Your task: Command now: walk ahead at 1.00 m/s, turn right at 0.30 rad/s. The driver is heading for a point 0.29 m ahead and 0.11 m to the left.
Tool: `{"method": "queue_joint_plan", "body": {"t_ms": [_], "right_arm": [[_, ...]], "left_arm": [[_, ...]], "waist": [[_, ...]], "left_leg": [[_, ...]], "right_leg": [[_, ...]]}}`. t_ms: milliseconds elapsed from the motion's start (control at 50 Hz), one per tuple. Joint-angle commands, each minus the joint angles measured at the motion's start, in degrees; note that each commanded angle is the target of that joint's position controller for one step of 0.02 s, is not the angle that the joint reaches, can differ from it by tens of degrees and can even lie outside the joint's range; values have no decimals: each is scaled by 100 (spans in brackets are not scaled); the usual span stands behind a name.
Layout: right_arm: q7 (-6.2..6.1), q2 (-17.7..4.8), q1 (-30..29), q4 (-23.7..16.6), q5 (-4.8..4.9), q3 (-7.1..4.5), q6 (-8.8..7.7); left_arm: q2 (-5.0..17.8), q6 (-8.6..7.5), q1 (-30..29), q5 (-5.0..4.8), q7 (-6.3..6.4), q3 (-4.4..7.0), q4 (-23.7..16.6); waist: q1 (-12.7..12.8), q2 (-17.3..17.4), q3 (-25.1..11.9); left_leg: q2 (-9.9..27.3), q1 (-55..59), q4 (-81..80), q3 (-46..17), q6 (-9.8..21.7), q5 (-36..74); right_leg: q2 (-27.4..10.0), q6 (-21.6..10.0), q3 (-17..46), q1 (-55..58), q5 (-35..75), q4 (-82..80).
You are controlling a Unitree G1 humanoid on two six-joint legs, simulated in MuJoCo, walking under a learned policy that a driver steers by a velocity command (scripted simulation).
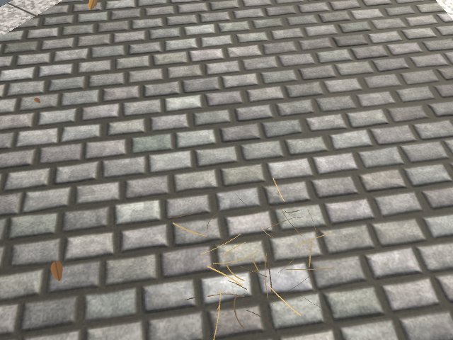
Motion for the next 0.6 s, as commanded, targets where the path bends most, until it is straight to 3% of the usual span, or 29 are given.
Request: {"method": "queue_joint_plan", "body": {"t_ms": [20, 40, 80, 100, 140, 180, 220, 280, 320, 340, 360, 380, 400, 420, 440, 460, 480, 500, 540, 580, 600], "right_arm": [[-76, -683, -101, -606, 13, -78, -94], [-44, -704, 176, -445, 33, -97, 65], [-61, -536, 258, -308, 46, -99, 304], [-78, -449, -57, -411, -25, -60, 340], [-69, -412, -621, -623, -219, -28, 254], [45, -205, -966, -632, -317, 35, 99], [216, 23, -1466, -742, -300, 98, -25], [374, -199, -1586, -837, -245, 15, -57], [375, -531, -843, -620, -290, -129, -44], [338, -693, -86, -379, -288, -210, -37], [266, -779, 668, -164, -300, -239, -23], [220, -1215, 876, -139, -476, -254, -5], [239, -873, 865, -133, -574, -133, -17], [245, -669, 634, -279, -414, -155, 85], [218, -569, 0, -370, -270, -117, 187], [182, -378, -468, -391, -253, -23, 247], [141, -282, -666, -383, -310, 16, 272], [141, -311, -749, -339, -390, 12, 307], [159, -315, -892, -273, -452, -7, 300], [128, -367, -819, -175, -450, -39, 289], [104, -424, -781, -135, -428, -63, 314]], "left_arm": [[712, -315, 544, 197, 30, 168, -185], [509, -369, 334, 274, 38, 91, -186], [264, -453, 306, 177, 47, 8, 14], [304, -492, 404, 155, 68, 1, 123], [343, -496, 474, 145, 160, -8, 252], [299, -462, 483, 124, 278, -36, 301], [441, -415, 1121, 50, 366, -13, 578], [524, -241, 1257, 48, 427, 21, 824], [621, -140, 1062, 139, 444, 67, 816], [675, -85, 798, 176, 439, 89, 758], [664, -38, 498, 177, 414, 79, 692], [112, -42, 1246, 311, 357, -47, 632], [-454, -61, 2613, 50, 234, -260, 1001], [318, -30, 2245, -41, 209, -115, 1132], [619, 49, 1227, -93, 235, -12, 797], [582, 138, 638, -15, 316, -11, 624], [522, 251, 453, 52, 387, 8, 570], [404, 348, 666, 71, 414, 0, 619], [100, 406, 1013, 105, 495, -64, 782], [22, 399, 906, 165, 555, -102, 831], [51, 402, 805, 173, 564, -100, 848]], "waist": [[103, 328, -799], [-82, 136, -580], [-199, -10, -262], [-127, -86, 50], [-33, -1, 282], [130, 88, 166], [508, 80, -42], [455, -337, -103], [37, -557, -577], [-390, -596, -914], [-865, -460, -1217], [-438, 916, -2137], [-53, 1739, -3382], [-387, 702, -3616], [-320, 213, -2613], [-147, -223, -1648], [14, -132, -1222], [213, 145, -1023], [392, 440, -1016], [327, 466, -1266], [261, 444, -1374]], "left_leg": [[492, -2721, 55, -355, 216, 426], [699, -2363, -50, -384, 210, 590], [837, -2380, -446, -355, 159, 769], [847, -2548, -776, -268, 65, 1043], [708, -2648, -1872, 76, -122, 1649], [384, -2017, -3366, 544, -143, 3059], [25, -1637, -4378, 778, -155, 4211], [-206, -1742, -5273, 608, 50, 4275], [-483, -1206, -5236, 541, 184, 3668], [-614, -607, -5237, 577, 255, 3477], [-340, 278, -5481, 432, 359, 4284], [915, 2293, -4430, -661, 984, 7124], [2270, 3777, -4691, -3171, 2319, 7215], [1986, 3311, -5149, -3136, 2136, 5643], [1697, 2244, -5488, -2439, 1807, 3937], [1432, 942, -5871, -2017, 1516, 3102], [1200, 72, -6117, -1757, 1379, 2623], [937, -573, -6354, -1443, 1225, 2349], [697, -1081, -6452, -913, 1152, 2759], [747, -969, -6383, -746, 1235, 3052], [781, -925, -6431, -750, 1234, 2588]], "right_leg": [[-1966, -867, 3802, 2466, -1267, -2927], [-1783, -769, 3248, 1758, -946, -3016], [-1575, -570, 2328, 1181, -678, -3279], [-1516, -547, 2008, 964, 349, -3382], [-1196, -368, 1105, 956, 2893, -3336], [-739, -35, 375, 894, 3611, -3169], [-886, 17, 452, 1403, 3405, -3284], [-1216, 113, 618, 2500, 3169, -2903], [-1350, 182, 772, 3166, 4168, -2213], [-1281, 265, 724, 3325, 4813, -1475], [-1019, 496, 534, 3025, 4530, -173], [-368, 799, 481, 1483, 1144, 2185], [347, 1109, 1439, 39, -2580, 4037], [20, 1042, 1951, 95, -2308, 4248], [-310, 1027, 1550, -174, -2007, 3829], [-547, 1043, 1237, -199, -1629, 3251], [-717, 1047, 1133, 30, -1325, 2821], [-809, 1059, 1063, 491, -1169, 2386], [-842, 1101, 904, 1007, -1222, 1463], [-919, 1128, 878, 1201, -1105, 738], [-962, 1105, 880, 1296, -831, 469]]}}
